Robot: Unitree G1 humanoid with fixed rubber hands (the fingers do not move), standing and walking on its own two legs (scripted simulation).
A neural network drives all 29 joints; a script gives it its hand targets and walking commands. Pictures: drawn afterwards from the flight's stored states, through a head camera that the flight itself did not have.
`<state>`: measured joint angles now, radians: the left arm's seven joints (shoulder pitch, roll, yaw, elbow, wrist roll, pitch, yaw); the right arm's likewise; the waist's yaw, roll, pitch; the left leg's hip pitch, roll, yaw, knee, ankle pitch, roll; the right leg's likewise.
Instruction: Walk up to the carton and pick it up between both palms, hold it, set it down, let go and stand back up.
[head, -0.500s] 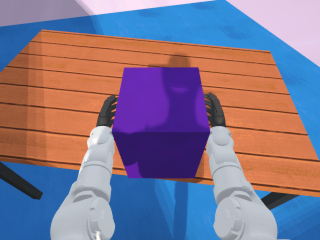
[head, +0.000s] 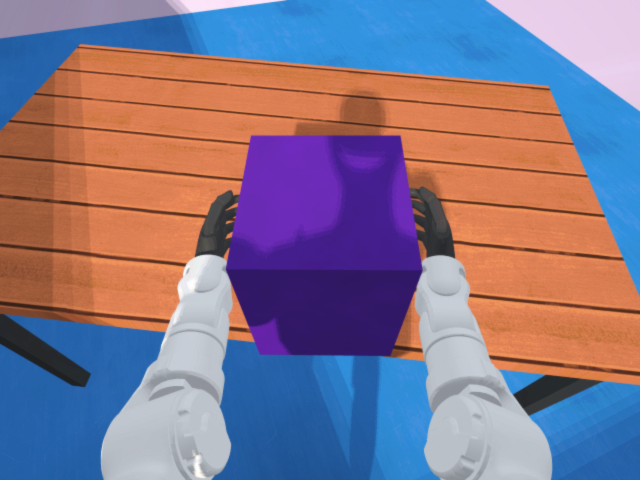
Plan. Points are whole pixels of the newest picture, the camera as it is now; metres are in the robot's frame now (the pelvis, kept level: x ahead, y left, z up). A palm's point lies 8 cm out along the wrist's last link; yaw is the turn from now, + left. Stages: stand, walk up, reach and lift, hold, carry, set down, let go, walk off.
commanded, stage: set down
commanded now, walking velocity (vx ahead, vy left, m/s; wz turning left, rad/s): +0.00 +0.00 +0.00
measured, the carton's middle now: (325, 252) +0.42 -0.01 +0.00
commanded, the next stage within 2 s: none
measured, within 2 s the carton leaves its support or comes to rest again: neither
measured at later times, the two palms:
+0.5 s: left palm (218, 250) +0.41 +0.13 +0.03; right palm (439, 252) +0.39 -0.16 +0.04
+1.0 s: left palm (220, 250) +0.41 +0.13 +0.03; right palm (440, 254) +0.39 -0.16 +0.04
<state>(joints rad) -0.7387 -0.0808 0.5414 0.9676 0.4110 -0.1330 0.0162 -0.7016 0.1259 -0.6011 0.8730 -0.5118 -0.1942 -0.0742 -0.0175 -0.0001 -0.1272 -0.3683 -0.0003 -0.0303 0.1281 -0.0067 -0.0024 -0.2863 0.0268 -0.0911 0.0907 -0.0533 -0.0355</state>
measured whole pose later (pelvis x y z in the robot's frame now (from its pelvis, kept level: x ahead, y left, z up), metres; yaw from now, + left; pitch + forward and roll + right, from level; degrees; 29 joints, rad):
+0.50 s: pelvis +0.00 +0.00 +0.00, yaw +0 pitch +14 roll +0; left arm -0.76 -0.11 0.62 0.94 0.47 -0.17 -0.01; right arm -0.71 0.16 -0.67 0.81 -0.60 -0.20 -0.04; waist -0.02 0.01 -0.09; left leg -0.37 0.00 -0.04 0.13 0.00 -0.01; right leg -0.29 0.03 -0.09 0.09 -0.05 -0.04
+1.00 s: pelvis -0.01 +0.00 +0.00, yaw +0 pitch +14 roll +0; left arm -0.77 -0.12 0.65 0.90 0.50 -0.19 -0.04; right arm -0.70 0.18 -0.67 0.76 -0.59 -0.20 -0.03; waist -0.02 0.00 -0.06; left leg -0.38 0.01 -0.03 0.13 0.00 -0.01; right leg -0.30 0.04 -0.08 0.10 -0.05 -0.04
